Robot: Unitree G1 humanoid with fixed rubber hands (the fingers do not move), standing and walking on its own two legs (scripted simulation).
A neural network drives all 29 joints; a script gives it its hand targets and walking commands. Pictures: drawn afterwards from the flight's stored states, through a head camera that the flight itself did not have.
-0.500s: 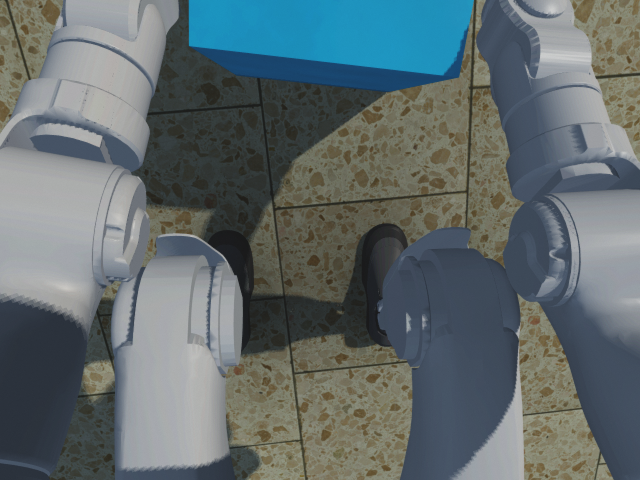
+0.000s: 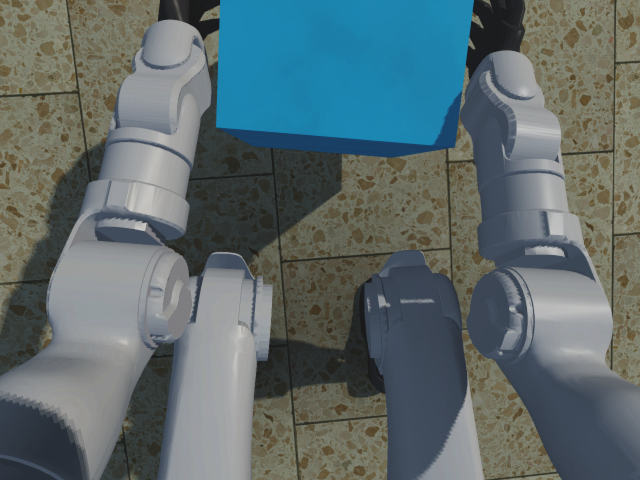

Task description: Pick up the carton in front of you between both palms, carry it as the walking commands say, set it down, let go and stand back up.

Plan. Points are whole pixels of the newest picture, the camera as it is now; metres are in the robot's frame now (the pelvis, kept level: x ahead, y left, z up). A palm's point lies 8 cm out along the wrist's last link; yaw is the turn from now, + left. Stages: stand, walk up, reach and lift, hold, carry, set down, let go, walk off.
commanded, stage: reach and lift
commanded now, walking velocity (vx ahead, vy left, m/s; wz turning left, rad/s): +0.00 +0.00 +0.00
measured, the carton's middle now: (335, 58) +0.54 -0.02 -0.18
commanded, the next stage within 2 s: none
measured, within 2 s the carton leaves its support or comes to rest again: neither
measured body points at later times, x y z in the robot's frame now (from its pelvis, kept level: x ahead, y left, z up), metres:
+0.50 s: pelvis -0.01 +0.00 +0.12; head +0.25 +0.00 +0.48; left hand +0.51 +0.14 +0.06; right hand +0.49 -0.17 +0.06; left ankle +0.10 +0.13 -0.35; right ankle +0.11 -0.13 -0.35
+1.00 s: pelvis +0.04 +0.00 +0.26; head +0.19 +0.00 +0.68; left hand +0.46 +0.14 +0.22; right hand +0.45 -0.16 +0.22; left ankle +0.10 +0.13 -0.35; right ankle +0.10 -0.13 -0.35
